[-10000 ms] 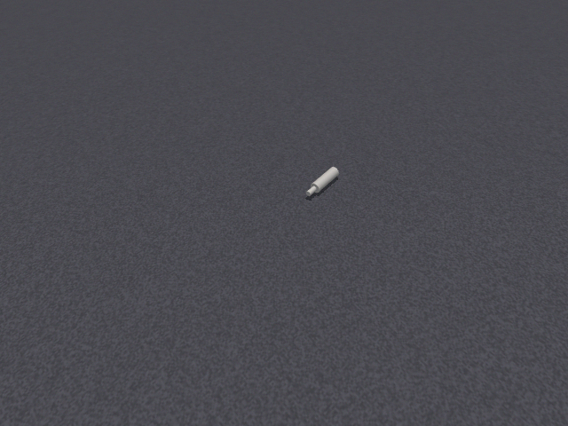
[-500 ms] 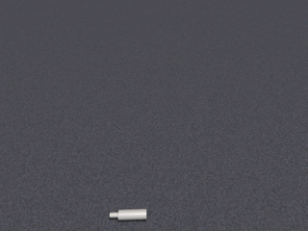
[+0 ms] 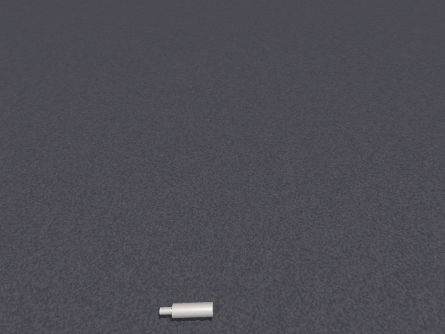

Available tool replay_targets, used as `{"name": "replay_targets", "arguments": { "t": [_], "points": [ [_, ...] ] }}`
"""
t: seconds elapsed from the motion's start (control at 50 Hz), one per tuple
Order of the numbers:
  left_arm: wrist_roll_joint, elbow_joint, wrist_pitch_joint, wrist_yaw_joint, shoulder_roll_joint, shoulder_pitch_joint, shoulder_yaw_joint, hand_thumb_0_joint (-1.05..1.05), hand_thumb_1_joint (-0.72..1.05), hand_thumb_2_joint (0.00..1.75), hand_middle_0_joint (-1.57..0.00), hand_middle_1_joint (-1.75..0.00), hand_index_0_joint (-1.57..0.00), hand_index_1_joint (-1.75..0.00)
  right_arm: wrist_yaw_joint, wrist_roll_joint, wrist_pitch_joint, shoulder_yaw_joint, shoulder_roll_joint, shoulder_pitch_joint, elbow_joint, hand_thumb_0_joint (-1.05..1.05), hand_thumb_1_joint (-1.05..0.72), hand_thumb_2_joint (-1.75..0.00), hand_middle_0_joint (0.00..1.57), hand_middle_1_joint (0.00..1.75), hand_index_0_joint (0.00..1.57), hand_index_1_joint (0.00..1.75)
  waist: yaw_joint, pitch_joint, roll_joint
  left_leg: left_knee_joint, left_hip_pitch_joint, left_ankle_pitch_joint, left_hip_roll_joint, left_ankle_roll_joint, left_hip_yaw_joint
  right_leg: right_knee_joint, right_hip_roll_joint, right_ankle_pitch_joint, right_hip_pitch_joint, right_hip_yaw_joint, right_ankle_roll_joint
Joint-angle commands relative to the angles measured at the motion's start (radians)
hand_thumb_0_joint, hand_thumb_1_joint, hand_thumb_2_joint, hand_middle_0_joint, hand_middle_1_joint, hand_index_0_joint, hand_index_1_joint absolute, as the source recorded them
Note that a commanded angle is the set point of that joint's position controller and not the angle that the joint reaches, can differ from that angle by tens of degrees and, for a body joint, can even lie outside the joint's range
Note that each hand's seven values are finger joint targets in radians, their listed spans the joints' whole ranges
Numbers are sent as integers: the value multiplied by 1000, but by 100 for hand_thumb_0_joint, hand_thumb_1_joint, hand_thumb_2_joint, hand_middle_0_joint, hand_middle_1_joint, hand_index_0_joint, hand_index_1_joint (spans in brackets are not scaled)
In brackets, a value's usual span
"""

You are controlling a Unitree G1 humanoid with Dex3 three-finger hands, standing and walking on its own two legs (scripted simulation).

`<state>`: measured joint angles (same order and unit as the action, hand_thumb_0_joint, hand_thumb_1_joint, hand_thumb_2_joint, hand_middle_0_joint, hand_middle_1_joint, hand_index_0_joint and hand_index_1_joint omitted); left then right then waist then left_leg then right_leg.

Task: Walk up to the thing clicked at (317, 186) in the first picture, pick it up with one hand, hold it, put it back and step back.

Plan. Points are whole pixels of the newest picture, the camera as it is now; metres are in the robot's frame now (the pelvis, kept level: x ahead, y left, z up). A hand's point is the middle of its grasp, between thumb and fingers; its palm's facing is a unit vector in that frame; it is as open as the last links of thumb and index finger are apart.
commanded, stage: stand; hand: left
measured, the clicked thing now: (186, 310) +0.39 +0.21 -0.76
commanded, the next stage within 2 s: walk up in 0.24 s
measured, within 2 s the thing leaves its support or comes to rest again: neither
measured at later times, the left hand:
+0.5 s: hand out of the picture +0.07 +0.24 -0.17, palm faces -0.03 -0.93 -0.36, open 7.4 cm
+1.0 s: hand out of the picture +0.05 +0.18 -0.16, palm faces +0.03 -0.93 -0.38, open 7.4 cm
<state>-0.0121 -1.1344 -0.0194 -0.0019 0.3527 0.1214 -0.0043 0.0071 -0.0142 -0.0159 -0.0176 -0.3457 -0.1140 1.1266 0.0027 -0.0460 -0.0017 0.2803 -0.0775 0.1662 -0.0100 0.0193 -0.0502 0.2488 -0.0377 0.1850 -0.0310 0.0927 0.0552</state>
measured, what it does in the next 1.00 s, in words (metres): steps on the spot: right foot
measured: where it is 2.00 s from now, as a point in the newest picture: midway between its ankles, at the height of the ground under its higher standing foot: outside the picture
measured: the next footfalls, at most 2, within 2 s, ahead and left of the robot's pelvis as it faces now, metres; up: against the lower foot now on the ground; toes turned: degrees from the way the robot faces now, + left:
right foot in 0.56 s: +0.02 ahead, -0.22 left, +0.00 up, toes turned +0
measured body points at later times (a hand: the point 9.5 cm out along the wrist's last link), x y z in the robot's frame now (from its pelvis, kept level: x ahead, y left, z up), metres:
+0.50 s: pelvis -0.02 -0.05 -0.01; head +0.02 -0.03 +0.43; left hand +0.07 +0.29 -0.14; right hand +0.03 -0.38 -0.12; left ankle -0.01 +0.10 -0.75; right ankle -0.04 -0.21 -0.72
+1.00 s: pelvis -0.02 -0.09 -0.01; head +0.00 -0.09 +0.43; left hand +0.05 +0.22 -0.14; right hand +0.07 -0.39 -0.15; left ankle -0.04 +0.05 -0.75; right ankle -0.02 -0.23 -0.75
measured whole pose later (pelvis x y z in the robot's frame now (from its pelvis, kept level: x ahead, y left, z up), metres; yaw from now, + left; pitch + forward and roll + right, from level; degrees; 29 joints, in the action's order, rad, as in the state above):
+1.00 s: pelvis -0.02 -0.09 -0.01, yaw +3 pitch -2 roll +0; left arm -0.01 -1.03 -0.03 0.00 0.37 0.13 0.02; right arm -0.02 -0.02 0.02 0.04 -0.35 -0.13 1.03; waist 0.00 -0.09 0.01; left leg 0.51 -0.18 0.29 0.02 -0.02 0.05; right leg 0.51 0.03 0.28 -0.19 0.00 -0.02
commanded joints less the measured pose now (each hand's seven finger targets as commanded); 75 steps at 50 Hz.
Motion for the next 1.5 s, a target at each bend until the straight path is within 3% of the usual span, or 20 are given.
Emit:
{"name": "replay_targets", "arguments": {
  "t": [0.0, 0.2, 0.22, 0.3, 0.38, 0.46, 0.52, 0.54, 0.56, 0.58, 0.64, 0.72, 0.78, 0.8, 0.82, 0.84, 0.9, 0.94, 1.08, 1.48],
  "points": [
    [4, 60, -19, 17, 213, -39, 42, 0, 90, 90, -20, -30, -20, -30, 13, 3, -22, 35, -210, 36, -54, 0, -90, -90, 20, 30, 20, 30, -2, 78, 5, -25, 12, -197, 166, 17, 149, -31, 204, -209, 13, -170, -23],
    [3, 58, -20, 18, 217, -32, 40, 0, 90, 90, -20, -30, -20, -30, 12, 4, -22, 38, -210, 46, -55, 0, -90, -90, 20, 30, 20, 30, -1, 66, -2, -28, 15, -180, 163, 15, 147, -38, 202, -199, 0, -169, -23],
    [-39, 116, 27, -10, 310, -52, 125, 0, 90, 90, -20, -30, -20, -30, 49, 5, -30, 94, -309, -86, -45, 0, -90, -90, 20, 30, 20, 30, -35, -15, -137, 30, 3, -282, 210, 58, 196, 103, 137, -180, -137, -120, -14],
    [-38, 222, 97, -40, 229, -8, 136, 0, 90, 90, -20, -30, -20, -30, 101, 0, -48, 154, -380, -116, -120, 0, -90, -90, 20, 30, 20, 30, -28, 69, 73, -8, 27, -377, 490, 277, 423, 678, 84, 379, -327, -229, -33],
    [-22, 248, 101, -47, 214, 6, 130, 0, 90, 90, -20, -30, -20, -30, 87, -23, -59, 138, -314, -69, -177, 0, -90, -90, 20, 30, 20, 30, -9, 64, 53, 66, 3, -322, 322, 198, 222, 722, 61, 333, -370, -286, -35],
    [0, 219, 73, -39, 184, 54, 107, 0, 90, 90, -20, -30, -20, -30, 35, -40, -45, 119, -289, 12, -220, 0, -90, -90, 20, 30, 20, 30, 2, 49, 211, 102, -132, -152, 241, 152, 133, 414, 61, 291, -192, -126, -63],
    [-6, 141, 38, -13, 208, 154, 119, 0, 90, 90, -20, -30, -20, -30, 10, -16, -4, 99, -248, 22, -224, 0, -90, -90, 20, 30, 20, 30, 54, 70, 110, 327, -246, -25, 147, 68, 56, 111, 37, 4, 22, -90, -66],
    [-20, 161, 21, -3, 297, 126, 136, 0, 90, 90, -20, -30, -20, -30, 7, -3, 5, 77, -182, -26, -234, 0, -90, -90, 20, 30, 20, 30, 35, 67, -113, 450, -321, 163, 58, 17, 29, 41, 194, -37, 6, -322, -35],
    [-23, 198, 13, 3, 371, 47, 135, 0, 90, 90, -20, -30, -20, -30, 14, 6, 16, 80, -174, -32, -228, 0, -90, -90, 20, 30, 20, 30, 23, 59, -182, 557, -293, 440, -4, -18, 106, -34, 409, 31, -177, -580, 114],
    [-24, 215, 11, 0, 395, -9, 131, 0, 90, 90, -20, -30, -20, -30, 18, 7, 25, 105, -239, -42, -200, 0, -90, -90, 20, 30, 20, 30, 14, 20, -139, 656, -187, 466, 17, -28, 175, -10, 435, 92, -326, -606, 193],
    [-19, 216, -3, 11, 292, -46, 110, 0, 90, 90, -20, -30, -20, -30, 14, 28, 18, 96, -228, -79, -162, 0, -90, -90, 20, 30, 20, 30, -13, 0, -143, 592, -270, 372, 38, -15, 175, 92, 299, -89, -180, -353, 119],
    [-17, 210, -14, 16, 294, 16, 115, 0, 90, 90, -20, -30, -20, -30, 7, 0, 16, 94, -220, -68, -159, 0, -90, -90, 20, 30, 20, 30, 19, 48, -159, 370, -231, 340, 39, -15, 124, 168, 319, -323, -78, -335, 133],
    [8, 232, -5, 18, 259, -36, 98, 0, 90, 90, -20, -30, -20, -30, 8, -22, 4, 115, -231, -143, -126, 0, -90, -90, 20, 30, 20, 30, -42, 103, -93, 10, -1, -19, 53, 16, 120, 290, 273, -348, -157, -253, 52],
    [19, 244, -4, 19, 211, -19, 82, 0, 90, 90, -20, -30, -20, -30, 10, -39, -4, 136, -294, -126, -137, 0, -90, -90, 20, 30, 20, 30, -26, 149, 35, 25, 118, -270, 170, 54, 271, 384, 175, -235, -260, -179, -6],
    [32, 229, 3, 22, 182, -13, 74, 0, 90, 90, -20, -30, -20, -30, 3, -25, -5, 135, -319, -20, -170, 0, -90, -90, 20, 30, 20, 30, 21, 109, 119, 32, 12, -208, 255, 131, 358, 350, 64, 119, -261, -78, -44],
    [19, 197, 4, 25, 213, -6, 83, 0, 90, 90, -20, -30, -20, -30, -6, -10, -5, 129, -307, 16, -180, 0, -90, -90, 20, 30, 20, 30, 18, 88, 138, 53, -107, -145, 262, 175, 320, 352, 79, 253, -135, -91, -40],
    [5, 155, -26, 25, 239, 23, 87, 0, 90, 90, -20, -30, -20, -30, -10, 3, 10, 105, -241, 38, -178, 0, -90, -90, 20, 30, 20, 30, 28, 77, 76, 160, -125, -167, 109, 44, 152, 162, 157, -116, -56, -171, -15],
    [-1, 148, -34, 28, 294, 29, 96, 0, 90, 90, -20, -30, -20, -30, -9, 8, 19, 104, -228, 18, -164, 0, -90, -90, 20, 30, 20, 30, 17, 75, 4, 213, -118, -40, 61, 7, 125, 119, 257, -142, -77, -272, 48],
    [1, 142, -28, 22, 240, -56, 72, 0, 90, 90, -20, -30, -20, -30, -21, 2, 11, 99, -237, 33, -140, 0, -90, -90, 20, 30, 20, 30, 4, 61, -31, 85, -39, -141, 125, 48, 188, 144, 152, -80, -130, -145, -25],
    [-4, 80, -31, 26, 257, -53, 64, 0, 90, 90, -20, -30, -20, -30, -21, 7, 19, 96, -234, 85, -108, 0, -90, -90, 20, 30, 20, 30, 9, 73, 29, 27, -24, -137, 112, 23, 170, 69, 170, -136, -43, -132, -35]
  ]
}}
